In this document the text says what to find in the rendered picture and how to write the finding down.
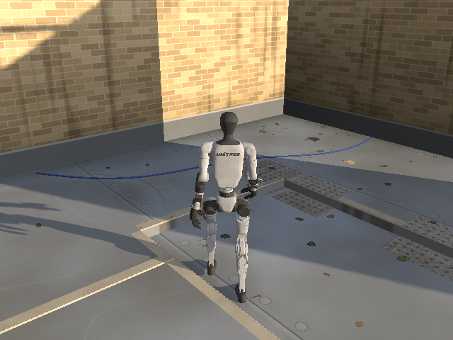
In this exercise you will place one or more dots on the robot right hand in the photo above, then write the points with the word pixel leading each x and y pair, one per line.
pixel 253 193

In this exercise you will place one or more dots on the left robot forearm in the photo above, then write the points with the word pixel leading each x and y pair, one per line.
pixel 198 194

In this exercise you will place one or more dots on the right robot forearm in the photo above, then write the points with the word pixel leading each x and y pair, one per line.
pixel 253 183

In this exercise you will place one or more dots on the robot right thigh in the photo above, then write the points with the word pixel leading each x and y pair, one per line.
pixel 243 210

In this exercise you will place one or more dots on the robot left hand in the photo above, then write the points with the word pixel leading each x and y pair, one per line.
pixel 193 216

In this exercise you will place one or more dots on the robot right upper arm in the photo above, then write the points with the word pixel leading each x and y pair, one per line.
pixel 250 150

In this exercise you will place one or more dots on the robot left upper arm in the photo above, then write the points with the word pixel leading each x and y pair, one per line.
pixel 205 149

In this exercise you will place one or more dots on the robot right shin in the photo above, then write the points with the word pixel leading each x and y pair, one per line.
pixel 242 265

